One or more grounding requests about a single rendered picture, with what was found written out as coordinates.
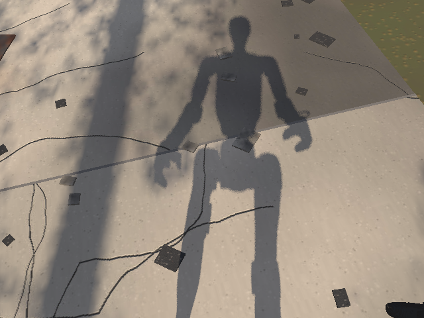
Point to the right robot hand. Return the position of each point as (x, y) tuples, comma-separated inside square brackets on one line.
[(405, 310)]

